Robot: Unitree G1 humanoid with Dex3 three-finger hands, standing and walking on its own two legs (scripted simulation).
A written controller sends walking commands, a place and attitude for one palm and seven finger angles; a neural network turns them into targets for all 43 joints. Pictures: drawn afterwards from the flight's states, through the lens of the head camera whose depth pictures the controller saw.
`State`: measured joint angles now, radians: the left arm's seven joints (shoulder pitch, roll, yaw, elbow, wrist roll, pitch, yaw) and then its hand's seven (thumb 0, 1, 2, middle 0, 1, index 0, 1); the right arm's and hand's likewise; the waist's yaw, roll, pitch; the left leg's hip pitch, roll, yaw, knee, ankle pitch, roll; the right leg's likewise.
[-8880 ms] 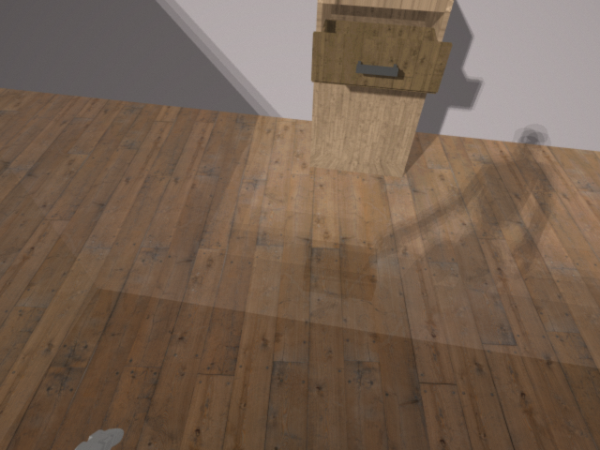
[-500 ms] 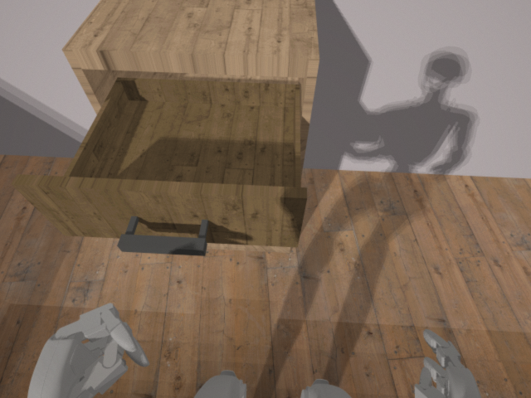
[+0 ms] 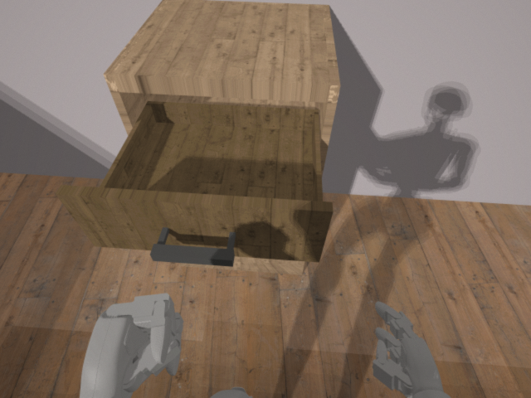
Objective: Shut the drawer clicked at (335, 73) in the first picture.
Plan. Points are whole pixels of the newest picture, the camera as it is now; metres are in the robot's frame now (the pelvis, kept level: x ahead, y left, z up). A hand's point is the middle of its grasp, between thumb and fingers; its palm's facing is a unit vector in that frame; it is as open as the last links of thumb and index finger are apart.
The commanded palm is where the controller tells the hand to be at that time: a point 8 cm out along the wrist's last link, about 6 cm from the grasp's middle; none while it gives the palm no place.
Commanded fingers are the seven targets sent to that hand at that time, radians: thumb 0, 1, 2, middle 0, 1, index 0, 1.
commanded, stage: raise the hand and make a fist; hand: left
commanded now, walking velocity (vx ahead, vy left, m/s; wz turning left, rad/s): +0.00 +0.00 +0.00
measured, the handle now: (195, 245) +0.36 +0.16 +0.00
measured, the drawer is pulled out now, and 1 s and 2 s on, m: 0.29 0.29 0.29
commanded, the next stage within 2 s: bring the fist close to the handle in 0.36 s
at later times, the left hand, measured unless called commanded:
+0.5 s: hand (197, 338) +0.18 +0.10 +0.09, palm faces +0.01 -1.00 -0.05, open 3.3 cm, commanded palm +0.15 +0.17 +0.09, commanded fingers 0.00 0.90 0.90 -1.40 -1.60 -1.40 -1.60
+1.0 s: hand (195, 314) +0.23 +0.12 +0.04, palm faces +0.03 -1.00 -0.06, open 3.3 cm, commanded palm +0.20 +0.17 +0.04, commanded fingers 0.00 0.90 0.90 -1.40 -1.60 -1.40 -1.60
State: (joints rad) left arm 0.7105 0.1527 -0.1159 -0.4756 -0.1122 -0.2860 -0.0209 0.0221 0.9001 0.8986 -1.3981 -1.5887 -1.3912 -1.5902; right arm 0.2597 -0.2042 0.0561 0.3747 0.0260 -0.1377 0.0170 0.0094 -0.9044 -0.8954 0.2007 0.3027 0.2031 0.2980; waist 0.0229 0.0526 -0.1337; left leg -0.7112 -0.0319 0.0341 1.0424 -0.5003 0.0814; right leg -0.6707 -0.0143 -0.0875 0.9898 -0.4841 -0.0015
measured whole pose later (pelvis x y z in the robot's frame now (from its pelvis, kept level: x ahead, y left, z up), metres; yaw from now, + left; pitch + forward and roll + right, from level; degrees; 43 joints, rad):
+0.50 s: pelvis +0.01 -0.04 +0.01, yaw +0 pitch +11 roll -1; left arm 0.71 0.17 -0.01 -0.37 -0.18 -0.31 -0.10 0.02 0.90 0.90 -1.40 -1.60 -1.40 -1.60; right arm 0.27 -0.24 0.01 0.44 0.05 -0.14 -0.02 0.01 -0.91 -0.90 0.20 0.30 0.20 0.30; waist -0.01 0.05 -0.15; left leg -0.70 0.00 0.01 1.00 -0.50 0.03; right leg -0.66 0.02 -0.11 0.97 -0.50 -0.05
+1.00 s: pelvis +0.01 -0.05 -0.01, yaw +0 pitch +15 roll -1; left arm 0.46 0.19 0.11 -0.07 -0.23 -0.43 -0.16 0.02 0.90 0.90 -1.40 -1.60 -1.40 -1.60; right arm 0.23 -0.24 0.00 0.52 0.03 -0.15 -0.03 0.01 -0.91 -0.90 0.20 0.30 0.20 0.30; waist -0.02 0.03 -0.15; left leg -0.83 0.00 0.00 1.08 -0.52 0.01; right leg -0.80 0.02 -0.12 1.05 -0.52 -0.07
